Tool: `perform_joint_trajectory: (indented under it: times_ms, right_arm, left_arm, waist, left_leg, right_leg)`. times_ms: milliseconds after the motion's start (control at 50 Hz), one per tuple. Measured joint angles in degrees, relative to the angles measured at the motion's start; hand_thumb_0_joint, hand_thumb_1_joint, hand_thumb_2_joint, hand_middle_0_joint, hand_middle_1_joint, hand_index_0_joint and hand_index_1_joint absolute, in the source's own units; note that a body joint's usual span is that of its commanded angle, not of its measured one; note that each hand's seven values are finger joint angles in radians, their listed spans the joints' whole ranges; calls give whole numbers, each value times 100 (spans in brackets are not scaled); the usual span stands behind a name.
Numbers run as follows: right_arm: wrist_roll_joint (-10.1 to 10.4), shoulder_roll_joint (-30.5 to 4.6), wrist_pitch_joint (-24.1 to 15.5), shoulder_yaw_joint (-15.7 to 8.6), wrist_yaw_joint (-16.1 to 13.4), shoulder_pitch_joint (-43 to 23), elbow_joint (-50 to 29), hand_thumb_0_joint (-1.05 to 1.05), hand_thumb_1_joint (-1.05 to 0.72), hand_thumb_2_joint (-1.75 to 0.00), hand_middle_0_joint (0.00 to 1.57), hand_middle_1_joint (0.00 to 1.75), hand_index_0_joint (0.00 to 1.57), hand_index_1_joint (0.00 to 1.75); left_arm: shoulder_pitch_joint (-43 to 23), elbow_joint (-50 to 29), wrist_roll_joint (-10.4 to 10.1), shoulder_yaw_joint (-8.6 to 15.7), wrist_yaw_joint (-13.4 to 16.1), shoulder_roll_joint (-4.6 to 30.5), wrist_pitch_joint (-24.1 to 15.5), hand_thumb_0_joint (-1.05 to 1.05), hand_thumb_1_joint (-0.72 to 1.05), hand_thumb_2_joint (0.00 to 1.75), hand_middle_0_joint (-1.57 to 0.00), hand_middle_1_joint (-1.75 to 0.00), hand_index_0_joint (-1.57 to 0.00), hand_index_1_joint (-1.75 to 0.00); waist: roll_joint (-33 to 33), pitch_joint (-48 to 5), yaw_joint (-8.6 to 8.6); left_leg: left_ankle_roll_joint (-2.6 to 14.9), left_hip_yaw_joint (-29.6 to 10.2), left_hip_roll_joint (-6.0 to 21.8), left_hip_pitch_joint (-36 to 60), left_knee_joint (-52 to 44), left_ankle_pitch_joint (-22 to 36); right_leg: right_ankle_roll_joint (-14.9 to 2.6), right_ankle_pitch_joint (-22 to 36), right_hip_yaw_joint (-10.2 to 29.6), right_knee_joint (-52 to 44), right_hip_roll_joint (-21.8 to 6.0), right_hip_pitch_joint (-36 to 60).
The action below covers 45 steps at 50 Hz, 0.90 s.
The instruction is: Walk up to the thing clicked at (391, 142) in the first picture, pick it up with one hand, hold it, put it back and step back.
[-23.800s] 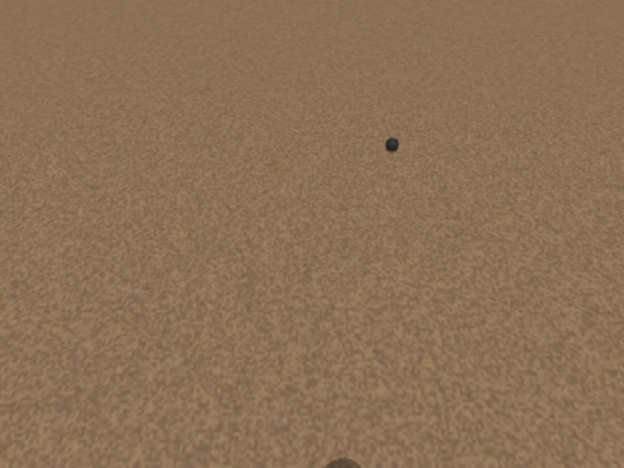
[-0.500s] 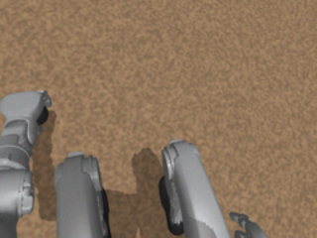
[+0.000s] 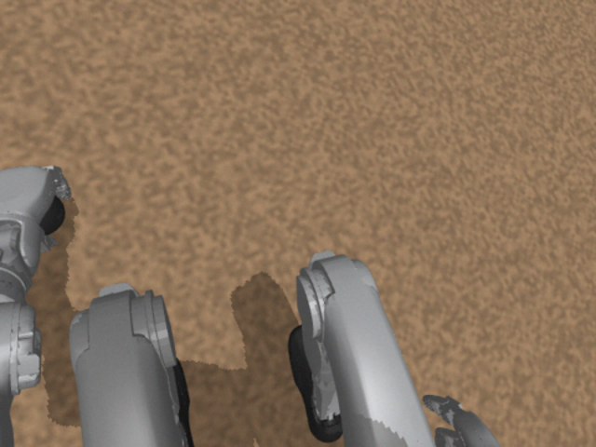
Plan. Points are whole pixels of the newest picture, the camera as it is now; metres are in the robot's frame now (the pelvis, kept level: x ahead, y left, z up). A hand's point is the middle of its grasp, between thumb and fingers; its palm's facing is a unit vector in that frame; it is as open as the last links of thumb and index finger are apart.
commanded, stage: lower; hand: left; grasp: from above
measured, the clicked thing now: (36, 212) +0.44 +0.30 -0.20
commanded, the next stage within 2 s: rest in 0.04 s
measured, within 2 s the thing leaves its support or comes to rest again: rests again in 1.26 s
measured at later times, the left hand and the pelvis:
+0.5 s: hand (55, 219) +0.44 +0.28 -0.24, palm faces -0.45 -0.12 -0.89, open 8.6 cm; pelvis +0.01 +0.00 -0.03, yaw -3 degrees
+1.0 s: hand (59, 222) +0.44 +0.29 -0.26, palm faces -0.44 -0.13 -0.89, open 8.5 cm; pelvis +0.01 +0.00 -0.04, yaw -5 degrees
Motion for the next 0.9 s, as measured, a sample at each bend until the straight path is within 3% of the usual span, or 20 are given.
perform_joint_trajectory:
  times_ms: [420, 900]
  right_arm:
    - [-241, -26, -189, 289, 230, -152, -22, 0, -90, -90, 20, 30, 20, 30]
    - [-544, -193, -522, 597, 567, -243, -96, 0, -90, -90, 20, 30, 20, 30]
  left_arm:
    - [17, 253, 0, 323, 450, 333, 5, -2, 11, 53, -71, -64, -80, -61]
    - [-25, 694, 172, 597, 823, 861, -143, -2, 12, 51, -71, -64, -80, -61]
  waist:
    - [-152, 410, -208]
    - [-383, 764, -422]
  left_leg:
    - [-53, -243, 5, -276, 546, -152]
    - [-70, -530, -20, -289, 903, -222]
  right_leg:
    - [27, -63, -164, 413, 92, -246]
    - [78, -44, -375, 572, 166, -168]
